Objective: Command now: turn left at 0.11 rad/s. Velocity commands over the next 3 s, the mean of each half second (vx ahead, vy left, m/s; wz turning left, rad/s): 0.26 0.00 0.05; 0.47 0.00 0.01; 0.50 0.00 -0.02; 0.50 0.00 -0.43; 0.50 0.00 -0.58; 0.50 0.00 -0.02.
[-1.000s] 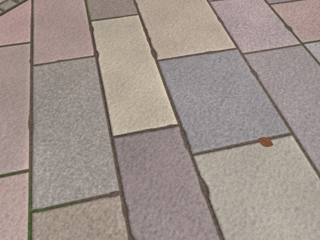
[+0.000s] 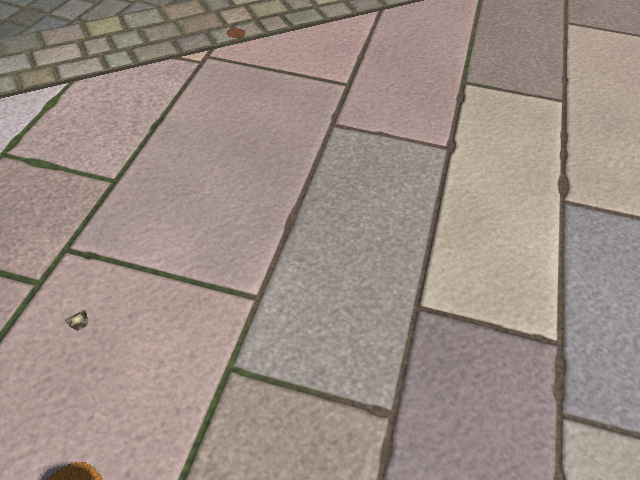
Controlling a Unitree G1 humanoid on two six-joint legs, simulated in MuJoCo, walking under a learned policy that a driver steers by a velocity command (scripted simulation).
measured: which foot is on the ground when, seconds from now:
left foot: down 0.00-0.82, up 0.84-1.00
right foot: up 0.00-0.06, down 0.08-0.36, up 0.38-0.80, down 0.82-1.00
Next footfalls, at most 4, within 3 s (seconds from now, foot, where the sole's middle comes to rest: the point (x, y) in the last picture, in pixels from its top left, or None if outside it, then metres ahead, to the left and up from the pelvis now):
0.08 right None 0.03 -0.15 -0.78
0.82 right None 0.46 -0.12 -0.78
1.40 left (273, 366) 0.75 0.12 -0.78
1.96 right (383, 278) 1.02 -0.15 -0.78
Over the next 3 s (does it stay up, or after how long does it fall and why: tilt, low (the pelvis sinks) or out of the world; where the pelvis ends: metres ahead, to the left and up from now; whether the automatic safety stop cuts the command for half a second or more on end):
stays up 1.37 -0.28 -0.01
